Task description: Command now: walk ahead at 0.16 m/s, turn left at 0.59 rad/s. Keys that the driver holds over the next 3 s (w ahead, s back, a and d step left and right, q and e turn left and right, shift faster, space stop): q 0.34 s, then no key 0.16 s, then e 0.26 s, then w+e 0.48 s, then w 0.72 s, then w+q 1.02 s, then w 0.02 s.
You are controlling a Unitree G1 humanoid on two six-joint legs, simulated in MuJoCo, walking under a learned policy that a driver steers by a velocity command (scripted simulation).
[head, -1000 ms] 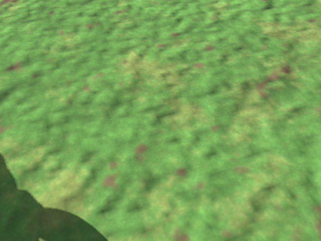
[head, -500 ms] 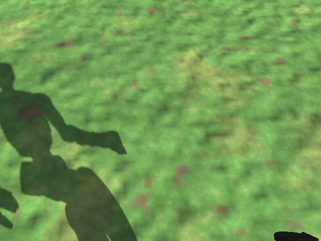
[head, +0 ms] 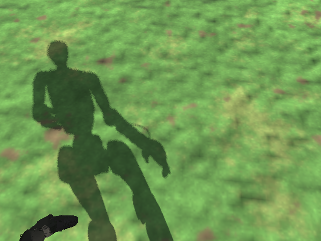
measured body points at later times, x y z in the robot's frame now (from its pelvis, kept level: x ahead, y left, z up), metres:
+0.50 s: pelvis +0.05 +0.03 +0.02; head +0.08 +0.07 +0.46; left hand +0.11 +0.35 -0.11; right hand +0.28 -0.20 -0.06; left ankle +0.04 +0.13 -0.72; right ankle +0.10 -0.11 -0.66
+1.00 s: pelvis +0.09 +0.02 +0.02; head +0.11 -0.01 +0.47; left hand +0.10 +0.30 -0.09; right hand +0.29 -0.24 -0.08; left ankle +0.08 +0.15 -0.66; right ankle +0.05 -0.08 -0.72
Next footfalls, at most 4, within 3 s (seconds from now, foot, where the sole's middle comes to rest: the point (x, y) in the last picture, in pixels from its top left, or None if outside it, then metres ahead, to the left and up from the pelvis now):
0.40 left None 0.08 0.14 -0.76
0.86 right None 0.09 -0.07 -0.76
1.30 left None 0.38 0.18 -0.76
1.80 right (186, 195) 0.62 -0.13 -0.76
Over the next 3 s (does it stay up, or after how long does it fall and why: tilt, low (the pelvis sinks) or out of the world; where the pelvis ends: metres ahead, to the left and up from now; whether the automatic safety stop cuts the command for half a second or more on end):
stays up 1.15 -0.02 0.02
